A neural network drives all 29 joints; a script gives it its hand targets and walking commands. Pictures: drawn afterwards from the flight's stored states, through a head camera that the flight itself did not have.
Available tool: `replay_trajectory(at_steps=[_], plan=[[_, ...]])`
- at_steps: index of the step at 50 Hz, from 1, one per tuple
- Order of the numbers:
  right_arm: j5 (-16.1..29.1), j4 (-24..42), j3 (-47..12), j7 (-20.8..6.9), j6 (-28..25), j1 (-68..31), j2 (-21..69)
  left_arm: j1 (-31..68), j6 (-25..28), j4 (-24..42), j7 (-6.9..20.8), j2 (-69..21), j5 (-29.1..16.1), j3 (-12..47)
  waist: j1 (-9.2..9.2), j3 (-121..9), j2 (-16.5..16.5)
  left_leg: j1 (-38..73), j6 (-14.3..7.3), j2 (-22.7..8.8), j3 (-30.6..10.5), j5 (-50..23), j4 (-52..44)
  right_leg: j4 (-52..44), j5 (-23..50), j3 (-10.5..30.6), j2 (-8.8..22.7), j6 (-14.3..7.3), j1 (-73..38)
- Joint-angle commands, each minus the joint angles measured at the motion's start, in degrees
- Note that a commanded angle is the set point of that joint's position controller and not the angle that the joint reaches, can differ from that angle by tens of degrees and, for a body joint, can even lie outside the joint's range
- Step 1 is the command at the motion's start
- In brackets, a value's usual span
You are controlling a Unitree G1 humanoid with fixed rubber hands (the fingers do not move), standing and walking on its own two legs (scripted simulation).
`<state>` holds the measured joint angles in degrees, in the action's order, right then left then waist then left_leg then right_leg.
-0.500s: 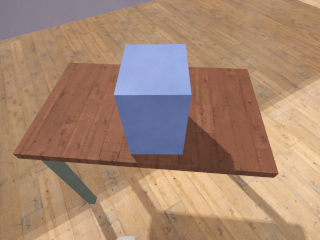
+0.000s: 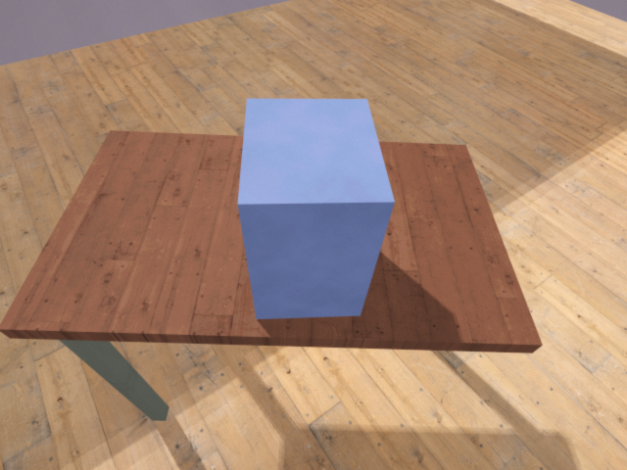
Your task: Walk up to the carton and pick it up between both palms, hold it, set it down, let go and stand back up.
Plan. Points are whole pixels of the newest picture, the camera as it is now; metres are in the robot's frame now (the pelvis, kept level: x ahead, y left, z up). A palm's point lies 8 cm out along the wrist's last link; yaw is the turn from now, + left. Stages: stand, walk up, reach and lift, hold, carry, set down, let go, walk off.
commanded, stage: walk up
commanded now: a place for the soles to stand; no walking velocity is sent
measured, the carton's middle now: (308, 216) +0.45 +0.02 +0.05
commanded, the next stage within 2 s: reach and lift in 1.28 s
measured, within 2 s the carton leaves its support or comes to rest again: neither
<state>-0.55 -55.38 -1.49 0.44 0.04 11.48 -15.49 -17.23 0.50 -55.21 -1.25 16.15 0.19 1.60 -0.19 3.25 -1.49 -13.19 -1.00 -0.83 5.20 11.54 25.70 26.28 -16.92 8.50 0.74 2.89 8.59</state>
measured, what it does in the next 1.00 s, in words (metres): stands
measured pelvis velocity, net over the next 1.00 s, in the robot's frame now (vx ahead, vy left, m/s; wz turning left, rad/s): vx -0.02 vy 0.01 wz -0.12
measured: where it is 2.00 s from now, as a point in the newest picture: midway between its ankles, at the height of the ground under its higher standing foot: outside the picture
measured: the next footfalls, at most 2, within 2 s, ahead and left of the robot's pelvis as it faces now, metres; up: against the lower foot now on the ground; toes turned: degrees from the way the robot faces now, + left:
none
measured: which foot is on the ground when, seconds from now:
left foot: down 0.00-1.00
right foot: down 0.00-1.00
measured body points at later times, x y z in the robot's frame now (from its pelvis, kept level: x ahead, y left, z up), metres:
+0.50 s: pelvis +0.00 -0.01 +0.00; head +0.01 -0.02 +0.45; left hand +0.04 +0.26 -0.14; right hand +0.04 -0.29 -0.14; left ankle +0.03 +0.11 -0.74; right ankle -0.03 -0.16 -0.74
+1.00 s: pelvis -0.02 +0.01 +0.00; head +0.00 +0.00 +0.44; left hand +0.06 +0.27 -0.14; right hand +0.00 -0.28 -0.15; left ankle +0.02 +0.11 -0.74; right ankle -0.02 -0.16 -0.74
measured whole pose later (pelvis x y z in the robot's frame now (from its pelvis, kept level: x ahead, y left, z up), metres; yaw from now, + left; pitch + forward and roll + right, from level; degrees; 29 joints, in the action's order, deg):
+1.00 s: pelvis -0.02 +0.01 +0.00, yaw -7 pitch -1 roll +1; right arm -0.8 -58.2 -1.1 0.0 2.8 10.9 -17.7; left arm -16.2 0.7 -53.1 -2.0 16.9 0.3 2.2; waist 0.3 3.6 -1.1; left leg -13.9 -1.3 -2.4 11.1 12.5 27.9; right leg 31.2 -16.7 13.9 -0.3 3.6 13.4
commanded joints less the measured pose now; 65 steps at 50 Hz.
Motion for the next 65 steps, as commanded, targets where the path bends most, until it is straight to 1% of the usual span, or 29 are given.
replay_trajectory(at_steps=[1, 2, 3, 4, 7, 18, 19, 20, 21, 22, 25, 28, 35, 39, 41, 45, 47, 52, 58, 59, 60, 61, 64, 65], plan=[[-0.1, 1.6, 1.3, 0.2, -0.3, 0.7, -7.4, -3.8, 0.4, 0.4, -0.3, 5.4, 0.0, -0.8, -0.01, -1.9, 2.0, 8.3, -2.6, -7.0, -7.2, -6.6, -4.2, -3.4, 9.0, 0.7, 2.9, -2.6, 7.8], [-0.1, 1.5, 1.3, 0.2, -0.3, 0.9, -7.3, -3.6, 0.4, 0.3, -0.3, 5.6, -0.1, -0.8, 0.2, -1.6, 1.2, 8.3, -2.6, -6.9, -7.0, -6.0, -4.2, -3.5, 9.0, 0.8, 2.9, -2.6, 8.0], [-0.1, 1.3, 1.2, 0.2, -0.2, 0.8, -7.4, -3.7, 0.3, 0.1, -0.3, 5.6, -0.1, -0.8, -0.01, -1.2, 1.1, 8.1, -2.5, -6.7, -6.7, -5.6, -4.1, -3.6, 9.4, 0.9, 3.0, -2.6, 8.1], [-0.1, 1.2, 1.2, 0.3, -0.1, 0.8, -7.4, -3.5, 0.4, 0.0, -0.3, 5.9, -0.1, -0.7, 0.28, -1.1, 0.9, 8.4, -2.5, -6.6, -6.4, -5.5, -3.9, -3.7, 9.7, 1.2, 3.1, -2.7, 8.4], [-0.2, 0.8, 1.1, 0.3, -0.1, 1.0, -7.4, -3.2, 0.4, -0.3, -0.3, 6.2, -0.3, -0.8, 0.42, -1.4, 0.2, 8.9, -2.2, -6.5, -5.7, -5.5, -3.5, -4.1, 9.8, 1.7, 3.1, -2.9, 8.9], [-0.2, -0.7, 1.0, 0.3, 0.2, 1.0, -7.4, -2.7, 0.4, -1.0, -0.5, 6.4, -0.4, -0.6, 0.53, -0.4, 0.1, 8.8, -1.7, -6.4, -4.5, -2.6, -4.0, -4.8, 8.7, 3.3, 2.7, -3.5, 10.1], [-0.1, -1.7, 1.2, 0.4, 0.8, 0.3, -8.4, -1.4, 0.9, 0.6, -0.5, 6.8, -0.1, -0.5, 0.3, 0.9, 0.3, 8.3, -1.1, -5.7, -3.2, -3.3, -2.7, -5.4, 11.6, 4.8, 3.6, -3.8, 10.7], [-0.1, -1.8, 1.1, 0.4, 1.0, 0.3, -8.1, -1.3, 1.1, 0.6, -0.5, 7.2, -0.1, -0.6, 0.38, 0.1, -0.4, 9.2, -0.9, -5.6, -2.8, -3.8, -2.4, -5.5, 12.8, 5.4, 4.1, -4.0, 10.8], [-0.1, -1.9, 1.0, 0.3, 1.0, 0.8, -7.8, -1.0, 1.2, 0.7, -0.6, 7.4, -0.2, -0.8, 0.61, -0.3, -0.7, 9.2, -0.6, -5.6, -2.7, -4.2, -2.6, -5.3, 13.4, 5.3, 4.0, -4.1, 10.4], [-0.2, -2.3, 1.0, 0.3, 1.0, 0.7, -8.0, -1.2, 1.2, 0.8, -0.6, 7.5, -0.2, -0.8, 0.61, -0.7, -0.3, 9.5, -0.6, -5.6, -2.6, -4.0, -2.5, -5.1, 13.2, 5.3, 3.9, -4.1, 10.6], [-0.1, -2.6, 0.9, 0.2, 1.2, 0.4, -8.2, -1.1, 1.1, 1.1, -0.6, 7.7, -0.3, -0.9, 0.53, -1.8, -1.4, 10.3, -0.7, -5.8, -2.1, -3.5, -2.3, -4.8, 12.8, 5.3, 3.5, -4.0, 10.7], [-0.2, -2.9, 1.0, 0.2, 1.3, 0.7, -8.4, -1.0, 0.9, 1.6, -0.7, 7.7, -0.3, -1.0, 0.46, -1.6, -1.0, 9.7, -0.8, -5.9, -2.1, -2.8, -2.4, -4.2, 11.3, 5.6, 3.3, -4.1, 11.0], [-0.3, -2.5, 1.3, 0.0, 1.7, 0.6, -9.5, -0.7, 0.5, 2.5, -0.7, 7.1, 0.0, -0.9, 0.36, -0.4, 0.7, 7.7, -1.9, -7.0, -3.1, 3.1, -4.6, -2.0, 7.1, 4.9, 1.8, -4.0, 12.1], [-0.1, -1.9, 1.5, 0.0, 1.9, 0.3, -10.2, -1.2, 0.5, 3.0, -0.8, 6.9, 0.0, -0.8, -0.01, -0.6, 2.1, 6.8, -2.7, -8.0, -4.0, 5.7, -5.9, -0.2, 6.4, 4.4, 1.1, -3.9, 12.0], [-0.1, -1.5, 1.6, -0.1, 2.0, 0.0, -10.3, -1.3, 0.6, 3.3, -0.9, 7.2, 0.1, -0.7, 0.0, -0.7, 1.8, 6.6, -3.0, -8.0, -3.7, 6.8, -6.1, 0.3, 6.8, 4.4, 1.0, -3.8, 12.4], [-0.2, -1.1, 1.8, -0.2, 2.2, 0.3, -10.1, -1.1, 0.7, 4.0, -1.0, 7.4, 0.1, -0.8, 0.41, -0.9, 1.0, 7.0, -2.9, -7.8, -2.7, 7.0, -5.1, 0.6, 7.5, 5.1, 1.2, -3.9, 13.2], [-0.2, -0.8, 1.8, -0.3, 2.4, 0.0, -10.0, -1.4, 0.7, 4.1, -1.0, 7.4, 0.1, -0.7, 0.33, -0.7, 1.4, 7.0, -2.9, -7.7, -2.5, 7.9, -4.8, 0.4, 6.7, 5.6, 1.2, -3.9, 14.0], [-0.2, -0.2, 1.9, -0.4, 2.5, 0.4, -9.5, -1.4, 0.7, 4.8, -1.0, 7.8, 0.0, -0.8, 0.83, -0.9, -0.7, 8.1, -2.7, -7.2, -1.9, 7.0, -3.1, -0.3, 6.8, 7.4, 1.6, -4.4, 15.5], [-0.4, 0.4, 2.1, -0.5, 2.6, 0.5, -10.1, -1.8, 0.7, 5.8, -1.1, 8.0, -0.1, -1.0, 0.73, -0.9, -1.3, 8.3, -2.6, -7.2, -1.5, 7.2, -2.5, 0.1, 7.4, 7.8, 1.4, -4.3, 16.4], [-0.3, 0.4, 2.1, -0.5, 2.6, 0.6, -9.9, -1.8, 0.7, 5.9, -1.1, 8.0, -0.1, -0.9, 0.74, -0.7, -0.4, 8.3, -2.7, -7.2, -1.6, 6.8, -2.6, 0.2, 7.2, 8.1, 1.3, -4.3, 16.6], [-0.3, 0.6, 2.2, -0.5, 2.6, 0.6, -9.9, -2.0, 0.7, 5.9, -1.1, 7.8, -0.1, -1.0, 0.66, -0.9, -0.7, 8.1, -2.7, -7.4, -1.7, 7.1, -2.7, 0.3, 6.9, 7.9, 1.3, -4.3, 16.3], [-0.3, 0.6, 2.2, -0.5, 2.6, 0.4, -10.1, -2.1, 0.6, 6.1, -1.1, 8.0, -0.1, -1.0, 0.54, -1.0, -0.1, 8.2, -2.8, -7.5, -1.4, 7.5, -2.7, 0.4, 6.7, 7.8, 1.2, -4.3, 16.5], [-0.4, 1.0, 2.2, -0.5, 2.6, 0.4, -10.1, -2.2, 0.6, 6.5, -1.1, 7.6, 0.0, -1.0, 0.42, -1.6, -0.3, 8.1, -3.0, -7.7, -1.3, 6.8, -2.8, 1.5, 8.0, 7.5, 0.9, -4.1, 15.8], [-5.0, 7.9, 11.4, -2.8, -4.6, -34.2, -6.0, 36.8, -9.9, 16.5, -0.5, 10.8, -4.4, -2.3, 1.71, -0.4, 1.8, -10.6, 2.9, -1.3, -2.1, 16.8, 7.0, 11.1, -12.6, -13.6, -1.7, -4.1, 22.8]])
